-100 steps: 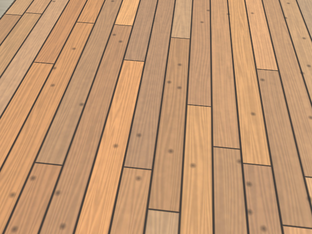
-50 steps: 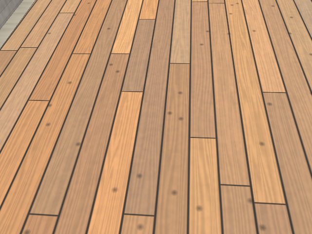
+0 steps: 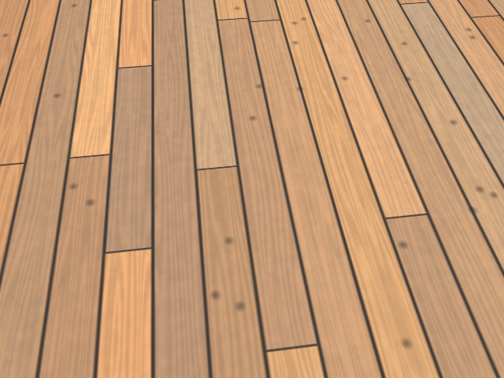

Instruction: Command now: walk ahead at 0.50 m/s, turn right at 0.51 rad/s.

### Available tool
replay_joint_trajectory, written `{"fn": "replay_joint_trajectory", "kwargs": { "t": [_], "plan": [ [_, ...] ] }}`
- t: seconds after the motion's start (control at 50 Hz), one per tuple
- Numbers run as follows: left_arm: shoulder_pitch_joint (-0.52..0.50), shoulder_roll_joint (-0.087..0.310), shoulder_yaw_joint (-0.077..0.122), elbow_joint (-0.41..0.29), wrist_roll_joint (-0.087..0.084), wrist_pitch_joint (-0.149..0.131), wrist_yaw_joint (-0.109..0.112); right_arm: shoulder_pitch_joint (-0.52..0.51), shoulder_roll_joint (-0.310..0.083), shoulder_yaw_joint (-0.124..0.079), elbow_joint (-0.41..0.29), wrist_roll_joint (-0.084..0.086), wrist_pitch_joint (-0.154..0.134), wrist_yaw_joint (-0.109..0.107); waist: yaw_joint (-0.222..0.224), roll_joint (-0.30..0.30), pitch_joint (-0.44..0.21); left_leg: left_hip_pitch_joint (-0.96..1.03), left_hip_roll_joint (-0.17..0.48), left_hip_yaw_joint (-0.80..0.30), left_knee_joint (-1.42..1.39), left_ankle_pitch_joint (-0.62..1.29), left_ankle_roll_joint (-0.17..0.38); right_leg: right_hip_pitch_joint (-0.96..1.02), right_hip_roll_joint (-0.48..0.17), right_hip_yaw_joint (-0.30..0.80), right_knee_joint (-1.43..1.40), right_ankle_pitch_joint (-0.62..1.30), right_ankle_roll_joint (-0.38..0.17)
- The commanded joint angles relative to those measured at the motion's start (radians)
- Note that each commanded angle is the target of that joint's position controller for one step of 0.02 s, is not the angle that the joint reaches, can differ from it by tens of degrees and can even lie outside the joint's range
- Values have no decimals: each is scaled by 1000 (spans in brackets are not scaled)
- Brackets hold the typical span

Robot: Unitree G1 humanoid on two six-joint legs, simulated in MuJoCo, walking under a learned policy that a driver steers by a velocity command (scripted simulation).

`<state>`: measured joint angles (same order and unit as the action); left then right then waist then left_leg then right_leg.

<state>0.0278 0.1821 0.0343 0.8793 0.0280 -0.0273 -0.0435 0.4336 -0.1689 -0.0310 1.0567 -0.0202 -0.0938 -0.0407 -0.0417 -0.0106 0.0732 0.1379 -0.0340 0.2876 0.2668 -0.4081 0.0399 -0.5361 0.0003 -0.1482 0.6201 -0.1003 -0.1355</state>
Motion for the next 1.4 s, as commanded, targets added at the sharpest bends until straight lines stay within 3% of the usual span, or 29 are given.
{"fn": "replay_joint_trajectory", "kwargs": {
  "t": [0.02, 0.04, 0.06, 0.08, 0.1, 0.14, 0.16, 0.2, 0.26, 0.46, 0.52, 0.56, 0.58, 0.6, 0.62, 0.64, 0.66, 0.7, 0.8, 1.0, 1.08, 1.1, 1.12, 1.14, 1.16, 1.18, 1.2, 1.28, 1.4],
  "plan": [
    [201, 113, 41, 6, 6, -10, 9, 16, -199, -42, -42, -6, 15, -11, 127, 137, -114, -11, 299, -40, 378, 1283, 59, 220, 97, -30, -38, -135, -79],
    [335, 150, 62, 43, 16, -16, 16, -14, -206, -46, -61, -2, 18, -2, 200, 97, -173, -129, 284, -28, 615, 1103, 49, 413, 88, 25, -141, -114, -118],
    [401, 238, 90, 53, 22, -16, 29, -17, -154, -37, -100, -2, 14, 9, 207, -42, -252, -380, 213, -33, 940, 476, 27, 634, -145, 318, -151, -144, -184],
    [359, 312, 105, 26, 9, -3, 26, -26, -109, -33, -182, 18, 6, 30, 135, -207, -301, -792, -25, -176, 1250, -164, -18, 840, -362, 898, -296, -106, -362],
    [346, 277, 98, 34, -15, 5, 31, -144, -161, -39, -203, 4, -7, 36, 151, -22, -199, -909, 59, -328, 1221, -51, -5, 771, -334, 788, -349, -119, -320],
    [250, 186, 74, 28, -17, -3, 38, -155, -159, -39, -207, 14, -24, 37, 64, 82, -44, -845, 128, -320, 1042, 85, -11, 537, -258, 577, -389, 72, -222],
    [224, 168, 67, 21, -23, -13, 45, -146, -153, -39, -206, -5, -8, 35, 32, 90, -34, -781, 145, -322, 979, 92, -29, 464, -207, 500, -392, 171, -193],
    [228, 165, 59, 18, -32, -35, 48, -123, -133, -35, -212, -29, 33, 44, 4, 49, -57, -707, 153, -312, 901, 96, -61, 402, -149, 420, -395, 289, -173],
    [290, 211, 68, 24, -32, -46, 45, -212, -127, -32, -259, -28, 58, 53, 19, 6, -47, -743, 151, -279, 785, 181, -94, 374, -103, 380, -406, 349, -149],
    [458, 190, 42, 60, -7, -55, 54, -508, -131, -6, -363, -3, 48, 74, 143, -62, -6, -806, 98, -206, 356, 415, -4, 648, -139, 299, -423, 490, -39],
    [401, 215, 40, 58, 6, -62, 66, -413, -161, -17, -343, 2, 40, 71, 69, -79, -31, -643, 33, -194, 292, 300, 62, 680, -173, 240, -335, 780, -15],
    [370, 237, 44, 57, 16, -58, 70, -178, -201, -38, -266, 2, 34, 56, -37, -69, -142, -416, -36, -185, 240, 248, 104, 685, -161, 191, -61, 941, 4],
    [353, 234, 40, 45, 9, -58, 70, -22, -225, -51, -220, -12, 28, 48, -110, -35, -216, -197, 24, -258, 205, 275, 140, 550, -133, 158, 165, 772, 16],
    [433, 163, 23, 11, -26, -63, 59, 86, -346, -86, -207, -32, 30, 40, -87, 169, -337, 101, 294, -694, 197, 243, 283, 216, 4, 88, 573, 298, 72],
    [437, 188, 30, 8, -11, -71, 49, 26, -317, -83, -199, 0, 45, 57, -40, 221, -361, 155, 387, -1061, 30, 250, 359, -17, 124, 165, 750, -378, 78],
    [355, 197, 28, -18, 9, -73, 45, -90, -286, -77, -222, 19, 48, 65, -2, 118, -203, 26, 359, -954, 8, 112, 340, -110, 37, 238, 777, -306, 67],
    [284, 203, 25, -38, 8, -83, 38, -150, -227, -63, -238, 16, 50, 68, 3, 31, -112, -111, 329, -838, -23, 119, 313, -115, -9, 229, 721, -230, 71],
    [252, 180, 21, -65, 15, -69, 32, -161, -183, -48, -221, 13, 45, 59, 55, 0, -26, -292, 237, -697, -65, 261, 255, -48, -60, 223, 589, -197, 91],
    [189, 146, 4, -114, 23, -23, 27, -88, -236, -62, -204, 22, 23, 52, 60, 52, -34, -371, 155, -575, -103, 412, 242, -44, -84, 168, 389, -121, 167],
    [-129, 142, -16, -250, 2, -36, 19, 74, -250, -75, -210, 6, 43, 36, -61, 86, -43, -145, 142, -636, 32, 635, 175, -107, -20, 160, 11, 49, 182],
    [65, 204, 4, -211, -4, -56, 35, -28, -284, -85, -253, 2, 39, 31, 51, 99, -109, -217, 128, -674, 201, 760, 109, 242, 36, 169, -140, -59, 128],
    [190, 239, 18, -183, 4, -70, 49, -44, -274, -81, -258, 14, 30, 41, 117, 43, -182, -281, 68, -626, 378, 730, 84, 437, -12, 205, -198, -34, 96],
    [356, 316, 36, -178, 29, -75, 69, -39, -199, -60, -293, 28, 20, 48, 171, -75, -340, -404, 12, -537, 649, 459, 62, 672, -255, 433, -217, -231, 42],
    [332, 390, 56, -182, 35, -56, 70, 78, -144, -49, -324, 50, 26, 46, 90, -309, -403, -697, -129, -419, 868, -170, 39, 831, -463, 869, -324, -283, -63],
    [287, 302, 48, -184, 19, -43, 62, 74, -222, -56, -284, 10, 44, 36, 65, -153, -294, -784, -27, -412, 965, -109, 46, 727, -435, 889, -324, -370, -74],
    [237, 211, 27, -192, 9, -43, 56, 7, -222, -57, -279, -2, 48, 45, 65, -44, -174, -775, 3, -408, 957, -9, 40, 599, -377, 729, -340, -315, -57],
    [212, 173, 16, -183, 11, -47, 50, -36, -197, -51, -286, -4, 48, 54, 56, -16, -111, -754, 26, -401, 918, 45, 30, 508, -321, 592, -366, -181, -41],
    [255, 169, 11, -132, -9, -85, 39, -44, -169, -48, -290, -16, 79, 65, 14, -92, -106, -670, 10, -378, 851, 50, -13, 427, -247, 316, -329, 611, -39],
    [246, 184, 11, -96, -16, -68, 38, -192, -120, -12, -327, -11, 83, 76, 22, -127, -113, -581, 12, -298, 519, 233, -36, 375, -181, 127, -340, 693, -23]
  ]
}}
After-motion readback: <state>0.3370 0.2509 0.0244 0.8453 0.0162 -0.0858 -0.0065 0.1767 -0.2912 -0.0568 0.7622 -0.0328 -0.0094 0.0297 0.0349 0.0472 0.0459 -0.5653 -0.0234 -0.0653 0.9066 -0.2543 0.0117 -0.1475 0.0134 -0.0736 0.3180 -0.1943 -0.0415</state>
